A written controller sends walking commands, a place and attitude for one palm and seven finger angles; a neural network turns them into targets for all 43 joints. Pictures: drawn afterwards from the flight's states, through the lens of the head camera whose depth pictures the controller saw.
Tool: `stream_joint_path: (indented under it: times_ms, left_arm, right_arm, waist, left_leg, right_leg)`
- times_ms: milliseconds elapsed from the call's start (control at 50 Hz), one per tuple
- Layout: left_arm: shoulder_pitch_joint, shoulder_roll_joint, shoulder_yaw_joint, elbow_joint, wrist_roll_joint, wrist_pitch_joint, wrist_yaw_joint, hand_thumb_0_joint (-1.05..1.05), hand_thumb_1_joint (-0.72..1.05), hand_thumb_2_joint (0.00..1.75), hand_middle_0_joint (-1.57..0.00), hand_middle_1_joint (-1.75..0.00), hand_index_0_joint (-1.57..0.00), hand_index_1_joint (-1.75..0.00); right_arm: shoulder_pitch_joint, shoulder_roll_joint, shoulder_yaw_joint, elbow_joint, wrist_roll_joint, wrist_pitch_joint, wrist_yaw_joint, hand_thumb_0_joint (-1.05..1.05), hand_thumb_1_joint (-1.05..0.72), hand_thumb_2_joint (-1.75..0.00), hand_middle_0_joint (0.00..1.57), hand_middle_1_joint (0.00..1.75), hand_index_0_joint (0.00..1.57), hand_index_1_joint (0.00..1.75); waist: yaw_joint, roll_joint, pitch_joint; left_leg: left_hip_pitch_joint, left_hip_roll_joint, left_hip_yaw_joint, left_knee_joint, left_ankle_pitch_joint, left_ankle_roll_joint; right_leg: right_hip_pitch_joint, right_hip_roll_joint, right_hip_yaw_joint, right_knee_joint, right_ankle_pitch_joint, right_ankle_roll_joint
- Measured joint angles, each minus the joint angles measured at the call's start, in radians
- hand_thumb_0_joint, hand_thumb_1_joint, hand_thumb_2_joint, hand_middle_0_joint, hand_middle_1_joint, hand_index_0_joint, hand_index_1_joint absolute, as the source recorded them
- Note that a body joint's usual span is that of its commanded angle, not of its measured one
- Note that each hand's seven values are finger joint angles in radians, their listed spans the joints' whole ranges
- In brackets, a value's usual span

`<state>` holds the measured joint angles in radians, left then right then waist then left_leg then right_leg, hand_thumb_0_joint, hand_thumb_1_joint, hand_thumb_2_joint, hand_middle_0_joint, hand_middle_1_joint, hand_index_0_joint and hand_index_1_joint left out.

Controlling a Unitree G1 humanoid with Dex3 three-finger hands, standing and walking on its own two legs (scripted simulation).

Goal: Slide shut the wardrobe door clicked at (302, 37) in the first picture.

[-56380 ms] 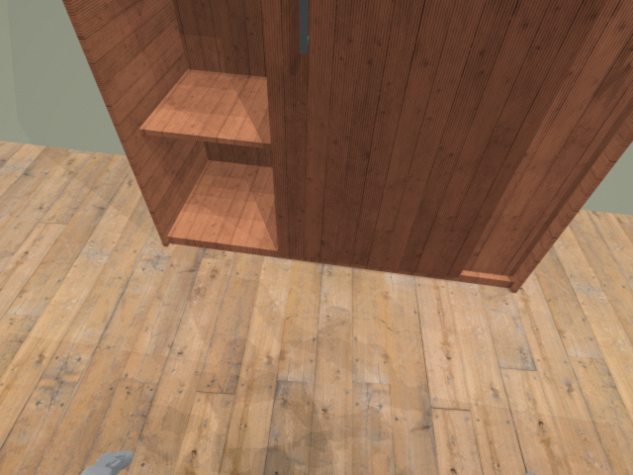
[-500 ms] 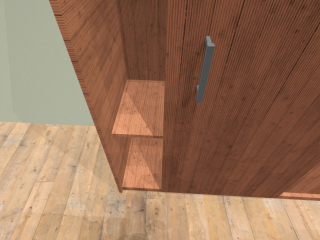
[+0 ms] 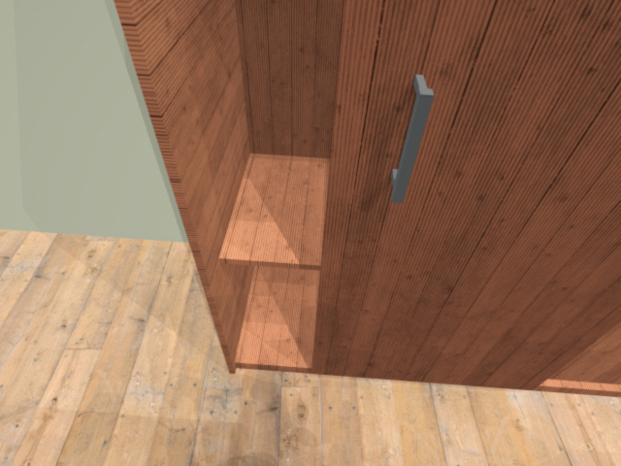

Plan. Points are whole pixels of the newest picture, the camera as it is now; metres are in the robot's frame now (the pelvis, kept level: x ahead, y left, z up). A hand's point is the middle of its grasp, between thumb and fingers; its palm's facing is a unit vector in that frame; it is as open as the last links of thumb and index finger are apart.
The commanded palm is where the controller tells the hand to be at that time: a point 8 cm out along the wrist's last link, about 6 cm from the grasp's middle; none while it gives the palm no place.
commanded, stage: look again from close up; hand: right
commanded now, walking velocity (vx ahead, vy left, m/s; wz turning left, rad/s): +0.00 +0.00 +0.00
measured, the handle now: (407, 143) +0.50 -0.10 +0.18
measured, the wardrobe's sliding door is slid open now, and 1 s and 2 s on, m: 0.25 0.25 0.25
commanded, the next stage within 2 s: none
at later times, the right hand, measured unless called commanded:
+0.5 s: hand out of the picture -0.01 -0.14 -0.17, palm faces +0.05 +0.98 -0.18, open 7.4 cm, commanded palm none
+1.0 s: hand out of the picture +0.01 -0.16 -0.17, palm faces +0.04 +0.98 -0.22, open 7.4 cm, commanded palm none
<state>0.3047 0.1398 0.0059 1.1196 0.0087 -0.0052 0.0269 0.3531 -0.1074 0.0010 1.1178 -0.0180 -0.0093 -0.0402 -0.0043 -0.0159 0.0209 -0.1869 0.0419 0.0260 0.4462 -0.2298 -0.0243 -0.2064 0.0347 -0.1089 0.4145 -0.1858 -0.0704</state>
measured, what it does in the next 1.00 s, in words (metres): stands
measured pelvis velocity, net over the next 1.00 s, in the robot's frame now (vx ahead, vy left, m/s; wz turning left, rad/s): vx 0.01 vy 0.03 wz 0.00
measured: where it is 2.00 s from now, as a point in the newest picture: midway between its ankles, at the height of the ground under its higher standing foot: outside the picture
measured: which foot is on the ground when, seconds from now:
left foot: down 0.00-1.00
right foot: down 0.00-1.00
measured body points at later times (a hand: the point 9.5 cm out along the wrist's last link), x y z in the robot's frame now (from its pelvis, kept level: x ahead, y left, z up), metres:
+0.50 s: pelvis +0.01 +0.02 +0.00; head +0.00 +0.03 +0.45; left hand -0.01 +0.24 -0.16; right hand -0.01 -0.19 -0.16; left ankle +0.01 +0.13 -0.74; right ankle +0.03 -0.07 -0.74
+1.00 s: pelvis +0.01 +0.03 +0.00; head +0.00 +0.03 +0.45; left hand +0.01 +0.26 -0.16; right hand +0.01 -0.21 -0.15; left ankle +0.01 +0.13 -0.74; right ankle +0.03 -0.07 -0.74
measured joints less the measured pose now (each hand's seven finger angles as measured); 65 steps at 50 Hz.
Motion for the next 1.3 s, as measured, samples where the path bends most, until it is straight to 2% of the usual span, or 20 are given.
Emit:
stream_joint_path:
  times_ms: [540,1300]
  left_arm:
    - [0.004,0.003,-0.004,0.010,0.001,0.000,0.000,0.00,0.91,0.90,-0.20,-0.30,-0.20,-0.30]
    - [-0.057,0.078,-0.006,0.007,0.002,-0.007,-0.004,0.00,0.90,0.90,-0.20,-0.30,-0.20,-0.30]
  right_arm:
    - [-0.026,-0.012,-0.004,-0.009,0.005,-0.010,0.005,0.00,-0.91,-0.90,0.20,0.30,0.20,0.30]
    - [-0.087,-0.091,-0.013,-0.004,0.004,-0.009,0.021,0.00,-0.91,-0.90,0.20,0.30,0.20,0.30]
  waist:
    - [0.006,0.000,-0.005]
    - [0.002,-0.002,0.002]
  left_leg:
    - [0.018,-0.036,0.012,-0.009,-0.006,0.034]
    - [0.047,-0.039,0.020,-0.057,0.006,0.040]
  right_leg:
    - [0.008,-0.036,0.013,0.013,-0.013,0.035]
    - [0.036,-0.035,0.022,-0.038,0.004,0.043]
